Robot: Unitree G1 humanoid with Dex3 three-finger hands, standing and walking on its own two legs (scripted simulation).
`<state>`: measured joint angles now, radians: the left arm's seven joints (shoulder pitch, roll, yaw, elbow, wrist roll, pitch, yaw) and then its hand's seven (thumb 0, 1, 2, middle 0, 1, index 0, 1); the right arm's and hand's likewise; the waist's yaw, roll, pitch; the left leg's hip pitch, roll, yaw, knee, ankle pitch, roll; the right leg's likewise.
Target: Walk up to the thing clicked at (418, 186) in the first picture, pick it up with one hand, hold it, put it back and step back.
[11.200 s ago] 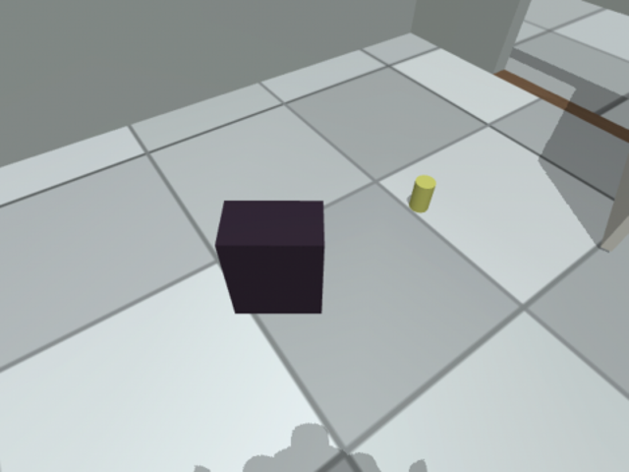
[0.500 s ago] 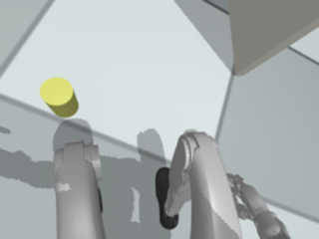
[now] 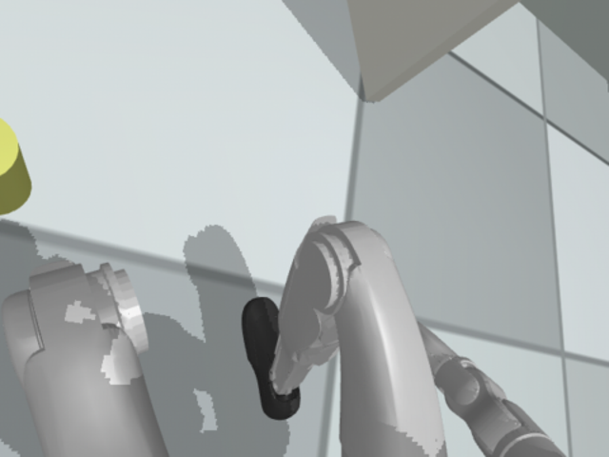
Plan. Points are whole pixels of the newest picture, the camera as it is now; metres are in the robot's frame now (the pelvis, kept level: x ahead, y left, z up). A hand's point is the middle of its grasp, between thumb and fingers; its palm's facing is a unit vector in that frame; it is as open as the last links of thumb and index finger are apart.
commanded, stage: close in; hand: left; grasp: from the side
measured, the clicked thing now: out of the picture +0.47 +0.27 -0.22
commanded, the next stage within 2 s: rest palm in 0.36 s
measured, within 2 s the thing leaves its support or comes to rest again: leaves its support in 1.82 s
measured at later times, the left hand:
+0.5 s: hand out of the picture +0.42 +0.27 -0.17, palm faces +0.28 -0.96 +0.00, open 17.5 cm
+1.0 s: hand out of the picture +0.44 +0.27 -0.19, palm faces +0.31 -0.95 -0.03, open 12.2 cm
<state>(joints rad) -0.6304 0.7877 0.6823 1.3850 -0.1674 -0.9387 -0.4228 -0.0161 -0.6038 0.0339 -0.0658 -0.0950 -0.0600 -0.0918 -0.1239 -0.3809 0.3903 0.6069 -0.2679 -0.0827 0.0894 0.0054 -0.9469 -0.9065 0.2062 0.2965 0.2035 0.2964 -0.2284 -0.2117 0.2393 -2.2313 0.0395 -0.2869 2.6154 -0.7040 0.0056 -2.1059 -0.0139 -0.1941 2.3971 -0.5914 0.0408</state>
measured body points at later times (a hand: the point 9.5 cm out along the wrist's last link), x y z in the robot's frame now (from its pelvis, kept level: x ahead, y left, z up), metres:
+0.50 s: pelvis -0.01 +0.00 -0.01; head +0.22 +0.18 +0.34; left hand +0.40 +0.32 -0.17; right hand +0.14 -0.25 -0.04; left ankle +0.08 +0.12 -0.26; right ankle +0.14 -0.12 -0.26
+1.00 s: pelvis -0.01 +0.01 +0.00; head +0.23 +0.19 +0.32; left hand +0.42 +0.32 -0.18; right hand +0.15 -0.24 -0.04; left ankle +0.08 +0.12 -0.26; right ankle +0.14 -0.12 -0.26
